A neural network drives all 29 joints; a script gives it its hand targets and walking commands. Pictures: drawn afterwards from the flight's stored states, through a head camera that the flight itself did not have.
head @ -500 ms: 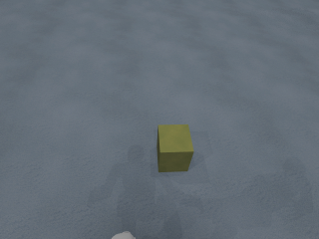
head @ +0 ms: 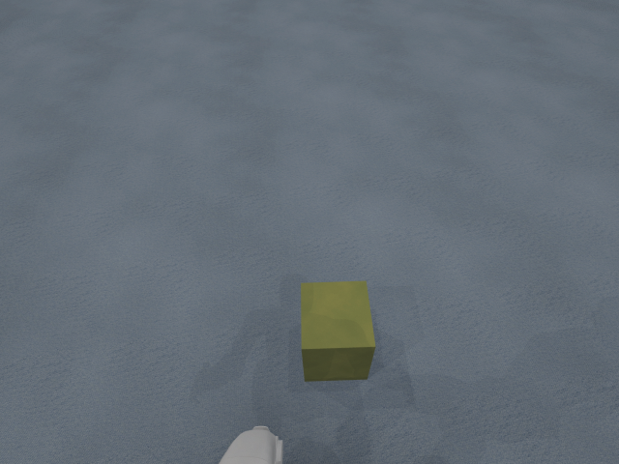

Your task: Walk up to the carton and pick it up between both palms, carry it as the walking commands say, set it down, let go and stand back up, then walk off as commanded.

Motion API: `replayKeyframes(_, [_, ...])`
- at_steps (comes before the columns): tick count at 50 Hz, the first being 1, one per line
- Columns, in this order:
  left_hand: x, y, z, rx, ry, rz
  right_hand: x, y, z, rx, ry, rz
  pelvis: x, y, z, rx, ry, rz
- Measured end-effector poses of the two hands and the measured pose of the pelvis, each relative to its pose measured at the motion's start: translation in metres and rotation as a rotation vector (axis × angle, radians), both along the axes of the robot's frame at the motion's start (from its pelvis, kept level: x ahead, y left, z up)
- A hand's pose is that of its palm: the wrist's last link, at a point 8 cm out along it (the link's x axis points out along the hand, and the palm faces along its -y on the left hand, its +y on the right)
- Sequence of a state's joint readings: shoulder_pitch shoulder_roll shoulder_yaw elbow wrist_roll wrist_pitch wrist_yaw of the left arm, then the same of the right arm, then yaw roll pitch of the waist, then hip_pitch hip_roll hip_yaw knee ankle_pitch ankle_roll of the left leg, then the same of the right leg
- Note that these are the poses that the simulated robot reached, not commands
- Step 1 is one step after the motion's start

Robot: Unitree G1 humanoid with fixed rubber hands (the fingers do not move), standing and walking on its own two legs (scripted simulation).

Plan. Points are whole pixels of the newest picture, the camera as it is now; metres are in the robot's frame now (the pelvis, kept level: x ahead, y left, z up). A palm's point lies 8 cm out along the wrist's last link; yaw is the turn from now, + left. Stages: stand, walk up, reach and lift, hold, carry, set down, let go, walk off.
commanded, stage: walk up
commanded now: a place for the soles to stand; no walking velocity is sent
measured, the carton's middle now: (334, 332) +0.59 -0.01 -0.63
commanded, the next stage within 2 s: none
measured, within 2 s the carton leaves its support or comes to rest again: neither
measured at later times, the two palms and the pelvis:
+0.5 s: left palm (97, 433) +0.17 +0.33 -0.12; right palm (535, 439) +0.20 -0.29 -0.12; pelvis +0.11 +0.02 -0.02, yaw -1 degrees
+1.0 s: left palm (135, 369) +0.26 +0.30 -0.10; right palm (542, 424) +0.21 -0.29 -0.10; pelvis +0.14 +0.01 +0.02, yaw +0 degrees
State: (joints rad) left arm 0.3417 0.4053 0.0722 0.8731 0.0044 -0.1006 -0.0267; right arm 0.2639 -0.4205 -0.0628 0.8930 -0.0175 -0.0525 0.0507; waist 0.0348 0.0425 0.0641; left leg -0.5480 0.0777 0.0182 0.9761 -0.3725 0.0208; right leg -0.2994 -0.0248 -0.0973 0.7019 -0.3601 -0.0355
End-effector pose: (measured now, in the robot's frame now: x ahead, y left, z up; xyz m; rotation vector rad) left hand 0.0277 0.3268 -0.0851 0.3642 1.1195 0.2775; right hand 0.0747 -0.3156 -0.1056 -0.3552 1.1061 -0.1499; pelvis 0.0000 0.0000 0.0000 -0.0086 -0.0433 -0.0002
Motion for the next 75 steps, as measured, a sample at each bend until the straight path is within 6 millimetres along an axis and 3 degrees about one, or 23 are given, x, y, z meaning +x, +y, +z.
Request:
replayKeyframes(6, [0.009, 0.007, -0.010, -0.021, 0.089, 0.033, 0.077, 0.014, 0.013, -0.005, -0.036, 0.054, 0.042, 0.009, 0.001, 0.004, 0.007, 0.007])
replayKeyframes(9, [0.027, 0.015, -0.024, -0.034, 0.115, 0.037, 0.113, 0.021, 0.013, -0.039, -0.077, 0.059, 0.064, 0.021, -0.007, -0.002, 0.017, 0.006])
replayKeyframes(12, [0.055, 0.017, -0.032, -0.042, 0.108, 0.021, 0.133, 0.031, 0.014, -0.046, -0.108, 0.041, 0.073, 0.027, -0.009, -0.009, 0.002, 0.009])
replayKeyframes(19, [0.121, 0.010, -0.032, -0.048, 0.033, -0.063, 0.131, 0.038, 0.011, -0.026, -0.077, -0.018, 0.093, 0.024, -0.006, -0.008, -0.005, 0.000])
replayKeyframes(23, [0.138, 0.006, -0.033, -0.010, 0.032, -0.078, 0.126, 0.029, -0.007, -0.003, -0.053, -0.070, 0.104, 0.019, -0.015, -0.015, -0.019, -0.017])
replayKeyframes(29, [0.169, -0.001, -0.024, -0.004, 0.011, -0.082, 0.112, 0.033, -0.023, 0.037, 0.033, -0.115, 0.117, 0.020, -0.012, 0.013, -0.010, -0.008])
replayKeyframes(34, [0.202, -0.009, -0.015, -0.026, -0.019, -0.109, 0.106, 0.039, -0.020, 0.055, 0.093, -0.122, 0.125, 0.017, -0.001, 0.014, 0.007, -0.010])
replayKeyframes(40, [0.227, -0.018, -0.013, -0.051, -0.033, -0.113, 0.114, 0.037, -0.010, 0.044, 0.109, -0.123, 0.131, 0.013, 0.007, 0.017, 0.012, -0.010])
replayKeyframes(46, [0.234, -0.027, -0.012, -0.075, -0.026, -0.105, 0.129, 0.028, 0.002, 0.021, 0.094, -0.124, 0.134, 0.011, 0.014, 0.014, 0.010, -0.006])
replayKeyframes(54, [0.224, -0.028, -0.011, -0.093, 0.009, -0.077, 0.142, 0.025, 0.010, 0.012, 0.090, -0.107, 0.136, 0.012, 0.020, 0.012, 0.007, -0.005])
replayKeyframes(69, [0.195, -0.015, -0.010, -0.098, 0.083, -0.035, 0.139, 0.044, 0.009, 0.033, 0.114, -0.086, 0.132, 0.016, 0.025, 0.011, 0.007, 0.000])
replayKeyframes(72, [0.193, -0.010, -0.013, -0.093, 0.107, -0.039, 0.131, 0.033, 0.012, -0.005, 0.087, -0.107, 0.132, 0.010, 0.022, 0.020, 0.012, -0.006])
replayKeyframes(75, [0.191, -0.009, -0.014, -0.084, 0.116, -0.029, 0.118, 0.008, 0.017, -0.059, 0.090, -0.140, 0.132, -0.002, 0.019, 0.024, 0.013, -0.015])
